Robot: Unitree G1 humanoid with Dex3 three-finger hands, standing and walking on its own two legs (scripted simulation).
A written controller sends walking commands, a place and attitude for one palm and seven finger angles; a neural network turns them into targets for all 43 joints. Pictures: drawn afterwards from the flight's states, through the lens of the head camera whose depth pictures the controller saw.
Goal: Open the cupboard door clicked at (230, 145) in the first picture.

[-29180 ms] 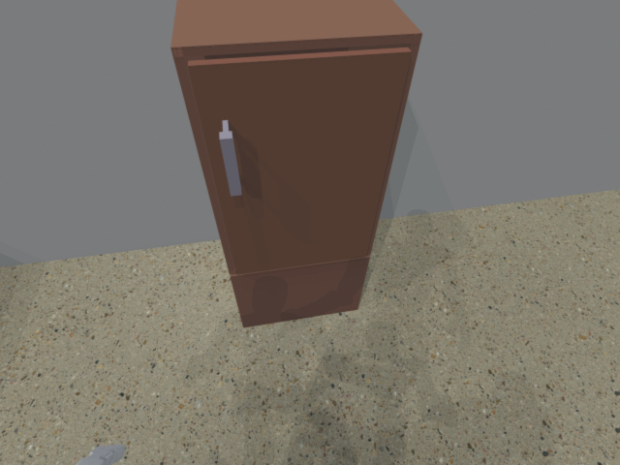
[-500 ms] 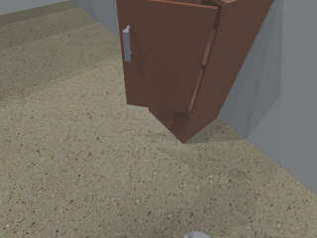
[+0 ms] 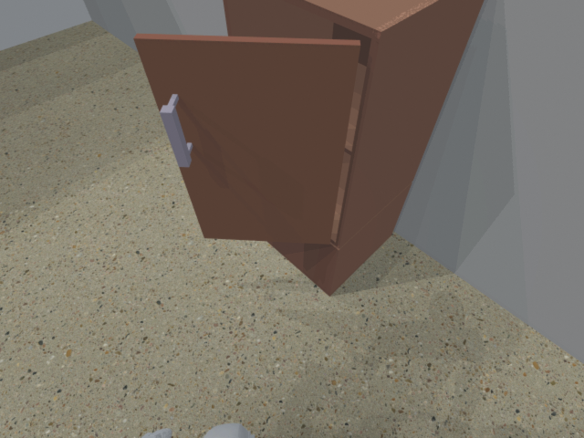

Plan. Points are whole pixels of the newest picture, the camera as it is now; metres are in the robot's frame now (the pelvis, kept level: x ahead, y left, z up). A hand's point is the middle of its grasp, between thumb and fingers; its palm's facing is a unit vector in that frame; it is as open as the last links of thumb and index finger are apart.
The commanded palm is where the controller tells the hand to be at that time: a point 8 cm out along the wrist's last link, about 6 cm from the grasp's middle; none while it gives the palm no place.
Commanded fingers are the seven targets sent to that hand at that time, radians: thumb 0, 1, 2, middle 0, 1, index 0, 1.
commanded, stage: come to a stop and stand still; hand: left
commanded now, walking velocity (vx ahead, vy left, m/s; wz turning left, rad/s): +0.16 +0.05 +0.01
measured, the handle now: (179, 131) +0.65 +0.24 +0.02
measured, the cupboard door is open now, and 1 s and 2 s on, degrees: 42 42 42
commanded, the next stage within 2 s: look again from close up in 1.36 s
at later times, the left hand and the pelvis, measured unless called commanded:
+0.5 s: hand out of the picture +0.10 +0.21 -0.17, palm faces +0.03 -0.97 -0.25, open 7.4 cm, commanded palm none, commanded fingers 0.00 0.90 0.90 -0.20 -0.30 -0.20 -0.30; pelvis +0.05 +0.01 +0.00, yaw -2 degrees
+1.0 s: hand out of the picture +0.07 +0.20 -0.18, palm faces +0.07 -0.98 -0.21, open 7.4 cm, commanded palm none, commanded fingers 0.00 0.90 0.90 -0.20 -0.30 -0.20 -0.30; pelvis +0.05 +0.01 +0.00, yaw +0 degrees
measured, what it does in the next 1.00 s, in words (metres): steps on the spot: left foot, then right foot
